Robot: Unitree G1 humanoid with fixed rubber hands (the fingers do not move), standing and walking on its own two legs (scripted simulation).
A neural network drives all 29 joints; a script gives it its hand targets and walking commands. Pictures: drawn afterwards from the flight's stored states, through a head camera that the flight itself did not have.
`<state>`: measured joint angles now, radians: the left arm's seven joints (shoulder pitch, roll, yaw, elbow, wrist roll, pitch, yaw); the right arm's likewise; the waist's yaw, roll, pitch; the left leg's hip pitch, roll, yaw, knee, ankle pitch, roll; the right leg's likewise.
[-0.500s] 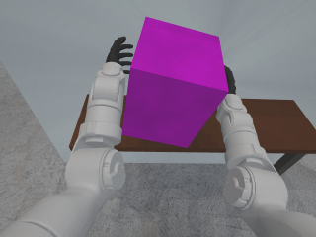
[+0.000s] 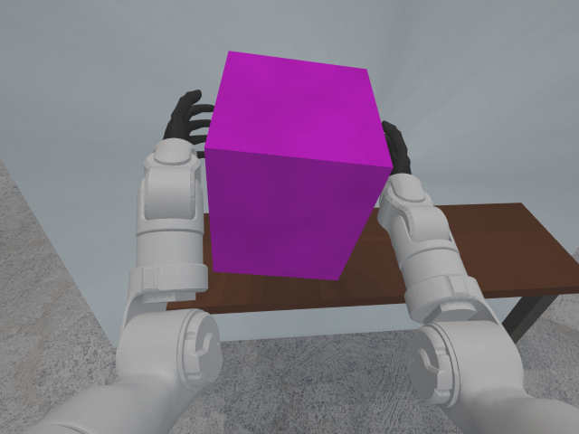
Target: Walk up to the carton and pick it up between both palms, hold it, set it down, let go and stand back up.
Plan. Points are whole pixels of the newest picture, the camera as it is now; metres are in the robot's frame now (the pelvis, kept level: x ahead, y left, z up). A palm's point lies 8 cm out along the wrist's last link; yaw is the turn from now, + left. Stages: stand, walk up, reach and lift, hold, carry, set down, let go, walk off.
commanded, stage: hold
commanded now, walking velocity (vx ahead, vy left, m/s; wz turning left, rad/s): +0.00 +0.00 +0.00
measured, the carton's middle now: (287, 174) +0.42 -0.02 +0.18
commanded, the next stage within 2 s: set down in 1.02 s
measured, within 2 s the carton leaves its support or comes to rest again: neither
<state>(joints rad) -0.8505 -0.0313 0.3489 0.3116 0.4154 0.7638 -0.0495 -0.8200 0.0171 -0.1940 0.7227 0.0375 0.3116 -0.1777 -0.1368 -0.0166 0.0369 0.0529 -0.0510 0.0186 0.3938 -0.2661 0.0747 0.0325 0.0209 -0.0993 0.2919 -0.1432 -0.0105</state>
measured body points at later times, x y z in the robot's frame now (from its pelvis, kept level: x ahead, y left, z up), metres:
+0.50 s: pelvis -0.08 -0.04 +0.00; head -0.11 -0.02 +0.45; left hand +0.36 +0.08 +0.29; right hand +0.33 -0.21 +0.22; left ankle -0.02 +0.06 -0.74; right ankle +0.02 -0.12 -0.74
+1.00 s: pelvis -0.05 -0.02 +0.00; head -0.06 -0.03 +0.45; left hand +0.39 +0.11 +0.21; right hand +0.38 -0.18 +0.17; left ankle -0.04 +0.06 -0.74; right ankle +0.02 -0.11 -0.74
